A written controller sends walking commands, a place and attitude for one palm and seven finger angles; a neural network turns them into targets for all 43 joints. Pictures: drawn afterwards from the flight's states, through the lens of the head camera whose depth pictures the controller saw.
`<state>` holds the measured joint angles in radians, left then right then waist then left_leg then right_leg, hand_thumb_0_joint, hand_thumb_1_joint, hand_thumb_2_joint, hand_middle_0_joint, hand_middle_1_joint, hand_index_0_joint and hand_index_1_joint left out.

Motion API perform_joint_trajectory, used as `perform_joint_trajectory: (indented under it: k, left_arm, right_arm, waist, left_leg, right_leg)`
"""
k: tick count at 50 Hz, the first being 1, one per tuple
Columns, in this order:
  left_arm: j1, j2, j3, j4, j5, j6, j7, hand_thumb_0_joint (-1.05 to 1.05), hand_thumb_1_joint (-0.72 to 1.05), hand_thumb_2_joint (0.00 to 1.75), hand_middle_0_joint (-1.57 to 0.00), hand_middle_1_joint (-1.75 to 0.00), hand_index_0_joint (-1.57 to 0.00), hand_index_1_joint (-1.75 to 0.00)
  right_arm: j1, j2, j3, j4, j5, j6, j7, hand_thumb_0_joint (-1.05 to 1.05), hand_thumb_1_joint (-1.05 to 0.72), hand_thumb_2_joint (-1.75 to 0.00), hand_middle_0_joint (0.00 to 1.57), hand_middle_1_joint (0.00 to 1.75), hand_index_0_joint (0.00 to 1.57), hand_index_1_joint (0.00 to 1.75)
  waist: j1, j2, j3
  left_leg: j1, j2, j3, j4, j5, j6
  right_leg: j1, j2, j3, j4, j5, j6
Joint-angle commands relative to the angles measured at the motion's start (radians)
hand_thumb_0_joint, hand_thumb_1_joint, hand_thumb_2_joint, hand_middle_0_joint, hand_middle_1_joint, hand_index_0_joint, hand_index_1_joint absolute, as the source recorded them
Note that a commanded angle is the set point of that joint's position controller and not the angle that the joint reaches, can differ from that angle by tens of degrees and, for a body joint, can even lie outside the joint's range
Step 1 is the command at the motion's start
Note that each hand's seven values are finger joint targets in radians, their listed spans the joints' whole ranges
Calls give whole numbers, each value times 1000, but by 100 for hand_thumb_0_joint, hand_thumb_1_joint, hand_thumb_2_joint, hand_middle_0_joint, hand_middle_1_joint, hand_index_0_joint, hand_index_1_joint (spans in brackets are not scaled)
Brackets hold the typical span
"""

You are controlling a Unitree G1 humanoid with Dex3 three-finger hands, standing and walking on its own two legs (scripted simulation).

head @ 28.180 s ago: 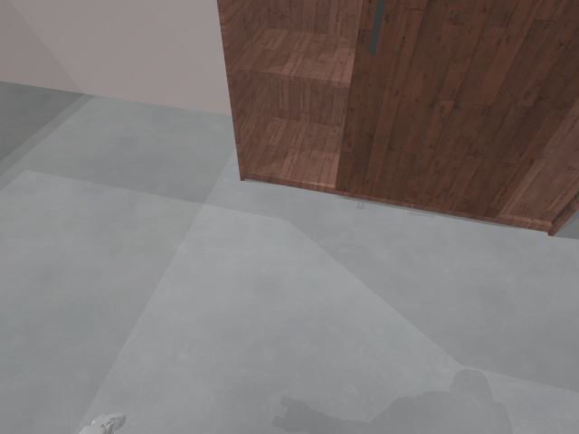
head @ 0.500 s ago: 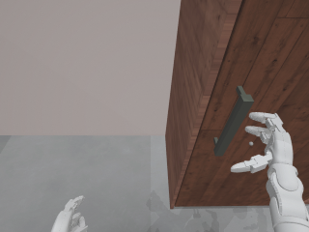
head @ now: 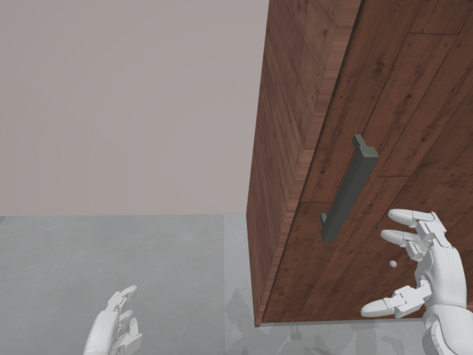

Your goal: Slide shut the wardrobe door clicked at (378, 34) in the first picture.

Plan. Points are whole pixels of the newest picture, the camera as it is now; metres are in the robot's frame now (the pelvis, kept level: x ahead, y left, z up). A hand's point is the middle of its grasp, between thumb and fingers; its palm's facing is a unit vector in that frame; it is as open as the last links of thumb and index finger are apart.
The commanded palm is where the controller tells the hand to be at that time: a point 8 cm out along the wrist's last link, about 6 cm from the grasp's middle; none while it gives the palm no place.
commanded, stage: slip the hand off the handle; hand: right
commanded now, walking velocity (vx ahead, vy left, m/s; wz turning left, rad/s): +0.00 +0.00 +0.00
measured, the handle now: (341, 192) +0.38 -0.17 +0.10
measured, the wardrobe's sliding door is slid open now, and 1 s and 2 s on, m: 0.00 0.00 0.00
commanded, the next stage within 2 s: draw the hand back to the body in 0.24 s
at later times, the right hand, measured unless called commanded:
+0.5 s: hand (405, 286) +0.21 -0.22 +0.10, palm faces +0.06 +1.00 -0.06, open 14.7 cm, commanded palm +0.17 -0.27 +0.12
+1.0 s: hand (448, 281) +0.20 -0.25 +0.14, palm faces +0.32 +0.91 -0.27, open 14.0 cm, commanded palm +0.15 -0.29 +0.15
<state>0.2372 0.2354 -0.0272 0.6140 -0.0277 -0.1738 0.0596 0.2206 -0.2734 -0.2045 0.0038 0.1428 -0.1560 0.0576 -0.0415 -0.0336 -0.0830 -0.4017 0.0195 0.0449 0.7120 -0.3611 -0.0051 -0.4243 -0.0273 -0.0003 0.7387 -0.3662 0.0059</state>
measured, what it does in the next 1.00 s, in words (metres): stands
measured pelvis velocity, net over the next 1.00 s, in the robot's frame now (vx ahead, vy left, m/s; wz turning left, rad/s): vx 0.00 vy -0.01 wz -0.01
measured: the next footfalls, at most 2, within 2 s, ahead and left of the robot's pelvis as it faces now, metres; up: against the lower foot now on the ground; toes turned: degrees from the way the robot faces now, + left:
none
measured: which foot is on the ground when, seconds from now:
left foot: down 0.00-1.00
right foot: down 0.00-1.00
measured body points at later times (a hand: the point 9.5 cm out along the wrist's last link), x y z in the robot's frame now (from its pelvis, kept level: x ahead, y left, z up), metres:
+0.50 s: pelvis +0.00 +0.00 +0.00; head -0.01 +0.01 +0.45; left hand +0.18 +0.23 -0.07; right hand +0.20 -0.27 +0.11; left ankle +0.00 +0.12 -0.72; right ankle +0.01 -0.12 -0.72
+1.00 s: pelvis +0.00 -0.01 +0.01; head -0.02 +0.00 +0.46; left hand +0.20 +0.20 -0.04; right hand +0.18 -0.30 +0.15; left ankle +0.00 +0.12 -0.72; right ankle +0.01 -0.12 -0.72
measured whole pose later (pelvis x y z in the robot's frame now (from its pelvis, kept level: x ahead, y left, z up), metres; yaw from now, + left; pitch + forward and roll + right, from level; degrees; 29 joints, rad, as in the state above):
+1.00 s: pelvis +0.00 -0.01 +0.01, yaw +0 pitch -1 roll +1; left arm 0.24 0.22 -0.05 0.60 -0.02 -0.29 0.08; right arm 0.41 -0.33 -0.27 -0.31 0.14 -0.05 0.02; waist -0.07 -0.04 -0.05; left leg -0.26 0.02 0.05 0.62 -0.33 -0.02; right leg -0.30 -0.02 0.00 0.67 -0.35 0.00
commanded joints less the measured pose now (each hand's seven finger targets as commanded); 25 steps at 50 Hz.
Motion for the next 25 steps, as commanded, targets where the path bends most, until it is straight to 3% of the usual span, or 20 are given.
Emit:
perform_joint_trajectory:
  k: [1, 6, 12, 14, 18, 19, 20, 22, 25]
  left_arm:
    - [-84, 125, 48, -155, -4, -69, 18, 0, 90, 90, -20, -30, -20, -30]
    - [-93, 119, 45, -171, -5, -80, 19, 0, 90, 90, -20, -30, -20, -30]
    - [-89, 110, 41, -186, -5, -102, 16, 0, 90, 90, -20, -30, -20, -30]
    - [-82, 117, 40, -179, -4, -109, 20, 0, 90, 90, -20, -30, -20, -30]
    - [-78, 121, 43, -166, -6, -127, 30, 0, 90, 90, -20, -30, -20, -30]
    - [-81, 140, 29, -155, -17, -149, 41, 0, 90, 90, -20, -30, -20, -30]
    - [-94, 141, 31, -142, -26, -169, 54, 0, 90, 90, -20, -30, -20, -30]
    - [-102, 140, 24, -145, -31, -202, 61, 0, 90, 90, -20, -30, -20, -30]
    - [-91, 132, 26, -158, -33, -220, 50, 0, 90, 90, -20, -30, -20, -30]
  right_arm:
    - [-114, -179, -73, -258, 21, -57, 9, 0, 55, -20, 25, 115, 25, 115]
    - [-34, -189, -96, -311, 34, -49, 17, 0, 55, -20, 25, 115, 25, 115]
    - [87, -167, -91, -381, 48, -64, 28, 0, 55, -20, 25, 115, 25, 115]
    - [37, -176, -85, -393, 51, -68, 31, 0, 55, -20, 25, 115, 25, 115]
    - [20, -192, -108, -356, 59, -72, 35, 0, 55, -20, 25, 115, 25, 115]
    - [-80, -136, -84, -354, 194, -93, 152, 0, 55, -20, 25, 115, 25, 115]
    - [-107, -204, -131, -351, 217, -106, 212, 0, 55, -20, 25, 115, 25, 115]
    - [-118, -245, -158, -349, 239, -101, 294, 0, 55, -20, 25, 115, 25, 115]
    - [-14, -228, -179, -292, 233, -40, 297, 0, 55, -20, 25, 115, 25, 115]
  waist:
    - [16, 10, -106]
    - [5, 17, -90]
    - [-3, -23, -80]
    - [16, 1, -59]
    - [19, 12, -47]
    - [65, 54, -79]
    - [31, 22, -107]
    - [18, -55, -146]
    - [-10, -14, -106]
  left_leg:
    - [20, -33, 6, -121, 148, 17]
    - [22, -29, 2, -129, 125, 14]
    - [10, -26, 1, -122, 107, 16]
    - [-18, -26, -2, -125, 83, 11]
    - [-42, -24, -12, -133, 15, 10]
    - [-11, -19, -19, -158, 4, 9]
    - [23, -17, -37, -161, 11, 13]
    - [64, -10, -39, -147, 90, 21]
    - [68, -19, -4, -134, 165, 18]
  right_leg:
    - [70, 26, 5, -118, 163, -27]
    - [53, 30, 3, -112, 146, -29]
    - [39, 32, 4, -98, 137, -28]
    - [28, 33, 9, -88, 114, -29]
    - [6, 34, 15, -78, 71, -29]
    - [29, 40, 21, -71, 59, -29]
    - [32, 38, 20, -67, 65, -30]
    - [65, 36, 26, -76, 118, -35]
    - [60, 33, 30, -105, 165, -33]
